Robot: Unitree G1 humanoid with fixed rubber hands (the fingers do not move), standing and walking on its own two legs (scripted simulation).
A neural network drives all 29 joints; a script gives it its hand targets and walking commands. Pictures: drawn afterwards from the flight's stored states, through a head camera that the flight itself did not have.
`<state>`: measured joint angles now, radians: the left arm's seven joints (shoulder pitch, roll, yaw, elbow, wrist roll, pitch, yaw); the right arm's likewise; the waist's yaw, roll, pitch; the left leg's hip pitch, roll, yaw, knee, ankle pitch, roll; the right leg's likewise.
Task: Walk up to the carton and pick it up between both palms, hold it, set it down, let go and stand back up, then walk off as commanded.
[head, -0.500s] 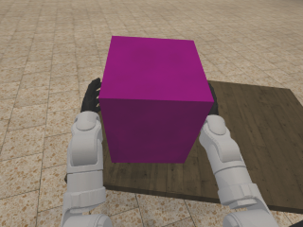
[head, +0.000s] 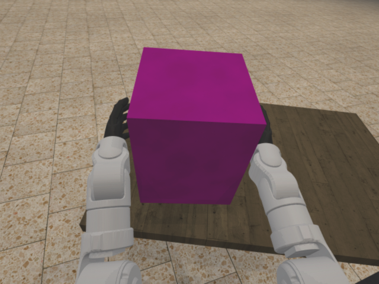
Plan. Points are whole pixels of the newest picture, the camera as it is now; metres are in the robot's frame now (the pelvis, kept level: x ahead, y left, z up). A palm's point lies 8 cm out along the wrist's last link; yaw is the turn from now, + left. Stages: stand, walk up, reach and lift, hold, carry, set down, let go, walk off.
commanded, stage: hold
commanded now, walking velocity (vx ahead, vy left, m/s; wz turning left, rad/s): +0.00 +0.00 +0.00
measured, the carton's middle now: (189, 130) +0.39 +0.01 +0.16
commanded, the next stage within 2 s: set down in 1.10 s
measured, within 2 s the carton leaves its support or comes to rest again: neither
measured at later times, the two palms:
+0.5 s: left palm (114, 136) +0.36 +0.16 +0.17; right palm (258, 138) +0.37 -0.13 +0.16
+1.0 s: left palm (118, 138) +0.36 +0.15 +0.16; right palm (261, 142) +0.36 -0.14 +0.16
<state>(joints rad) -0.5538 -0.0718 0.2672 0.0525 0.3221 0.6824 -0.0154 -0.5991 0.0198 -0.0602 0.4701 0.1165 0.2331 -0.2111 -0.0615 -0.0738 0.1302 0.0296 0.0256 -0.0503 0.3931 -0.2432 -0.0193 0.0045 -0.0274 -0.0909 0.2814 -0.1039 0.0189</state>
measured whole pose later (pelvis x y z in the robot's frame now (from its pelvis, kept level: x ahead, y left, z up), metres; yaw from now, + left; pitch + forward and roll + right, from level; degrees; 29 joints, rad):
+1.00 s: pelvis +0.01 +0.00 +0.00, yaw +0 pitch -10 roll -2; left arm -0.51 -0.08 0.25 -0.02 0.32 0.70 -0.01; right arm -0.56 0.01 -0.03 0.40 0.14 0.25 -0.22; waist -0.07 -0.07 0.15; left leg 0.04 0.03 -0.05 0.39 -0.25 -0.02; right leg 0.01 -0.02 -0.09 0.28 -0.11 0.02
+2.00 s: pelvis +0.03 +0.02 +0.00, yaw -1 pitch -5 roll -2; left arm -0.50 -0.07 0.26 0.42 0.28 0.25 -0.03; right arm -0.48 0.07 -0.16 0.65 -0.03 -0.18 -0.19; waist -0.05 -0.05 0.10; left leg 0.01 0.02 -0.02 0.35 -0.26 0.00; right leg -0.02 -0.03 -0.06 0.23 -0.11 0.04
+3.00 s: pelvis +0.04 +0.02 +0.00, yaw -2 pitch +4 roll -2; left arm -0.71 0.01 0.34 1.01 0.32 -0.12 -0.03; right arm -0.55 0.15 -0.47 0.94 -0.27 -0.42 -0.20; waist -0.05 -0.04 0.03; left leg -0.18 0.02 -0.01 0.39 -0.27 0.01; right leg -0.19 -0.03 -0.06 0.21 -0.08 0.05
